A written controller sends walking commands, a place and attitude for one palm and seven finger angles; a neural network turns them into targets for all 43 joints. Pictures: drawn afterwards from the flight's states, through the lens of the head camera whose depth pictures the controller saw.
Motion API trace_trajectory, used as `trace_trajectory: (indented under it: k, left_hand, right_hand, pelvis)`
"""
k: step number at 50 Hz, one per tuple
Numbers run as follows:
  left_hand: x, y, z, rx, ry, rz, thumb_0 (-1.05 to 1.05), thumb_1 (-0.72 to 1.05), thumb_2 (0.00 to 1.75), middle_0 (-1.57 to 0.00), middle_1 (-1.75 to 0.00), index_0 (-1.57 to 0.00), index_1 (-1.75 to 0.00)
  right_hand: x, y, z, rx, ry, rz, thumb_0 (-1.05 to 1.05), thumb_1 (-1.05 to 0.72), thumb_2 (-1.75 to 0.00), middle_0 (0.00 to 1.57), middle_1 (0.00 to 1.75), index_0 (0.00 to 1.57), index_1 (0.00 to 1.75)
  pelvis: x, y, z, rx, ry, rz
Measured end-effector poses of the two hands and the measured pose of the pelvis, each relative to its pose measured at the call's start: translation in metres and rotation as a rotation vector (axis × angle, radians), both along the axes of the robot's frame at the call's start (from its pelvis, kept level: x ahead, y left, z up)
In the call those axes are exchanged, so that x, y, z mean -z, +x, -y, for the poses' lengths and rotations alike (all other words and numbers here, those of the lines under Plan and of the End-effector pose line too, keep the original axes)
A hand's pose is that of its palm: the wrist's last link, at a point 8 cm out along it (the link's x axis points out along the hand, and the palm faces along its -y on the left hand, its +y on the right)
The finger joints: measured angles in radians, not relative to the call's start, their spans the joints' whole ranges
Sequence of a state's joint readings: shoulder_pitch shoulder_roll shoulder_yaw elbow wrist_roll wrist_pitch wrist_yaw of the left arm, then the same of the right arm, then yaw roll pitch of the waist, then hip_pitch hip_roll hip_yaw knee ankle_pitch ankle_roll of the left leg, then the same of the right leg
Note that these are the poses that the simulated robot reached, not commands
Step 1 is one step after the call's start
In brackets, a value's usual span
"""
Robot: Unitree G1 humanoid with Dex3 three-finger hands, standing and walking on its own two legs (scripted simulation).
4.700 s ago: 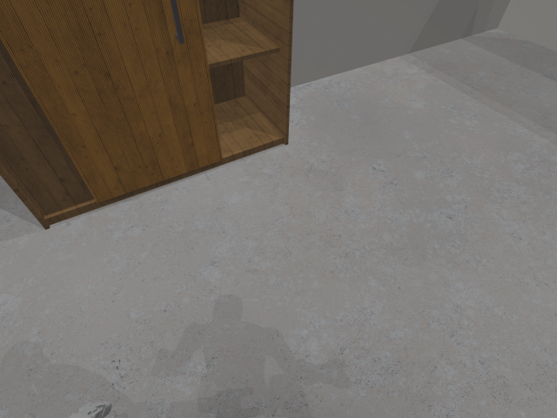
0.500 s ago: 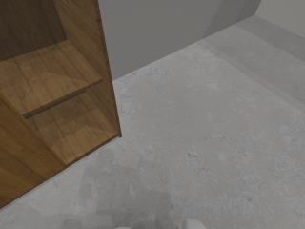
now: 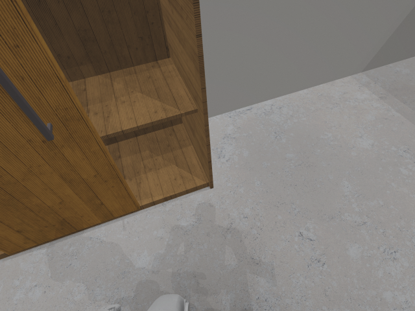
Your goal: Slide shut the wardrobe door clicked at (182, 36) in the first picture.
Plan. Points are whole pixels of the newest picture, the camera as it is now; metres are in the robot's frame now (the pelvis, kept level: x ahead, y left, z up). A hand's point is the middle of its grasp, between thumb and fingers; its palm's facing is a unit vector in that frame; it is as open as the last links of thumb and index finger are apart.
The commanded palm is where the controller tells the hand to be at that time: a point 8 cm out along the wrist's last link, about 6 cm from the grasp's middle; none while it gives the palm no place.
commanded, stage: turn to face it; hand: left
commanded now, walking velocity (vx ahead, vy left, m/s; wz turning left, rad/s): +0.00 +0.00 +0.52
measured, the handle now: (20, 95) +0.60 +0.51 +0.08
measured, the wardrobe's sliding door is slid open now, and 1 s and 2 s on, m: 0.39 0.39 0.39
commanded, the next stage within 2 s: take the last steps up to it in 0.52 s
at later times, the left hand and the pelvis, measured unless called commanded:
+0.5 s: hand out of the picture +0.00 +0.28 -0.17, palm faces +0.26 -0.93 -0.25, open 7.4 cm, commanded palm none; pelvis -0.01 +0.05 +0.00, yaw +12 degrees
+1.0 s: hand out of the picture -0.07 +0.20 -0.15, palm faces +0.42 -0.87 -0.25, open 7.3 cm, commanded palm none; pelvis +0.02 +0.03 +0.01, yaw +21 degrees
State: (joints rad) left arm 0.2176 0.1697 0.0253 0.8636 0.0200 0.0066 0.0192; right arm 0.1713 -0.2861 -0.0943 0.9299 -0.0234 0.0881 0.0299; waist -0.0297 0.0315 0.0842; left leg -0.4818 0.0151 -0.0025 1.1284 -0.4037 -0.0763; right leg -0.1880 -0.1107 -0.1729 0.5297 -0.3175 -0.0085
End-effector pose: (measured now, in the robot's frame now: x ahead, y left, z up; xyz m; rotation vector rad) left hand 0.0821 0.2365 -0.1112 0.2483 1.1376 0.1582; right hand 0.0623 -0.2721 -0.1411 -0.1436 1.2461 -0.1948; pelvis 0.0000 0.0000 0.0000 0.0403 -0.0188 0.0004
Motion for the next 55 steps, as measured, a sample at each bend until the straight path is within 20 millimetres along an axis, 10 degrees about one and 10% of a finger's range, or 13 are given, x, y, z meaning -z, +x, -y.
trace_trajectory:
  k: [12, 21, 36, 47, 55]
  left_hand:
    - [0.045, -0.116, -0.067, -0.252, -0.036, -0.209, 0.01, 0.9, 0.9, -0.2, -0.3, -0.21, -0.3]
    - [0.028, -0.111, -0.087, -0.306, -0.042, -0.152, 0.01, 0.91, 0.9, -0.2, -0.3, -0.2, -0.3]
    - [0.009, -0.067, -0.04, -0.288, -0.008, 0.02, 0.01, 0.91, 0.9, -0.2, -0.3, -0.2, -0.3]
    - [-0.001, -0.146, -0.009, -0.45, -0.037, -0.108, 0.01, 0.92, 0.9, -0.2, -0.3, -0.21, -0.3]
    - [0.008, -0.211, 0.005, -0.58, -0.129, -0.306, 0.01, 0.91, 0.9, -0.2, -0.3, -0.2, -0.3]
  right_hand:
    - [-0.014, 0.089, -0.071, -0.269, -0.059, 0.123, 0.0, -0.9, -0.9, 0.2, 0.3, 0.2, 0.3]
    - [-0.028, 0.078, -0.105, -0.315, -0.049, 0.103, 0.0, -0.9, -0.89, 0.2, 0.3, 0.2, 0.3]
    - [0.018, 0.016, -0.074, -0.265, 0.049, -0.063, 0.0, -0.9, -0.89, 0.2, 0.3, 0.2, 0.3]
    - [0.005, 0.027, -0.061, -0.332, 0.048, -0.139, 0.0, -0.9, -0.9, 0.2, 0.3, 0.2, 0.3]
    - [0.0, 0.089, -0.116, -0.44, 0.038, -0.099, 0.01, -0.91, -0.9, 0.19, 0.3, 0.2, 0.29]
  pelvis:
    - [0.018, -0.007, -0.039, -0.133, -0.032, -0.011]
    - [-0.001, -0.009, -0.054, -0.193, -0.054, 0.001]
    - [0.007, -0.01, -0.023, -0.272, -0.02, 0.017]
    - [-0.01, 0.01, -0.023, -0.351, -0.002, 0.018]
    - [-0.008, 0.03, -0.06, -0.392, -0.018, 0.008]
